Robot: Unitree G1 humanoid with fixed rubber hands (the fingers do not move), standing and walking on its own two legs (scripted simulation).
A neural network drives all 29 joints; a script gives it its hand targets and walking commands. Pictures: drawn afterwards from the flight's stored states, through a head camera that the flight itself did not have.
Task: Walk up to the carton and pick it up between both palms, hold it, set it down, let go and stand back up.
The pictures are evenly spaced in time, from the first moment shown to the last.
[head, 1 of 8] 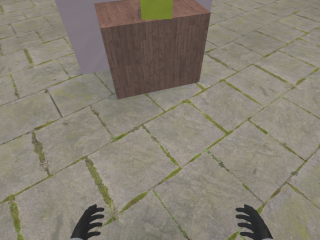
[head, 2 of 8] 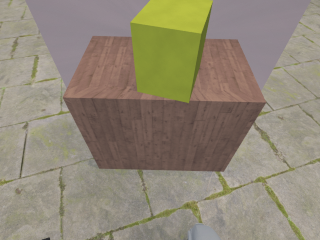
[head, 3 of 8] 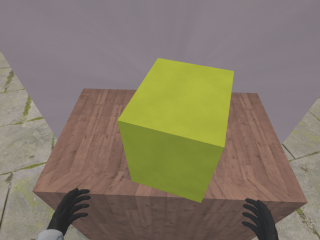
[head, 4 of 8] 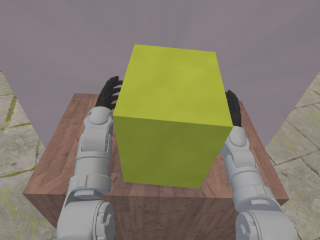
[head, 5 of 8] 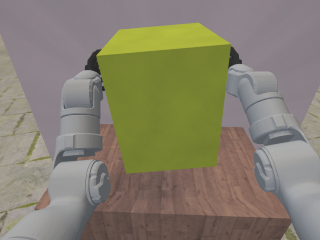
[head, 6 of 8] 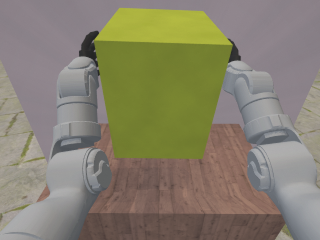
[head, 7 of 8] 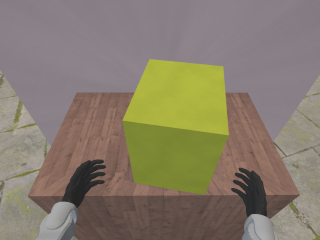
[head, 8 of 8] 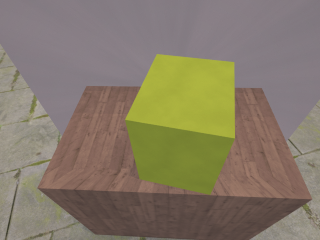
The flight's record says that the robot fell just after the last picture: no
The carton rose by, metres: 0.26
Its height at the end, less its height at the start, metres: +0.00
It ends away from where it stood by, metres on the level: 0.01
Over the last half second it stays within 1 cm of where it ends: yes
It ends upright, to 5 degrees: yes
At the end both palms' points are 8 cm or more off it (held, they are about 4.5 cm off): yes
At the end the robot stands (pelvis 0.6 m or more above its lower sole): yes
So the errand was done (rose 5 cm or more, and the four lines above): yes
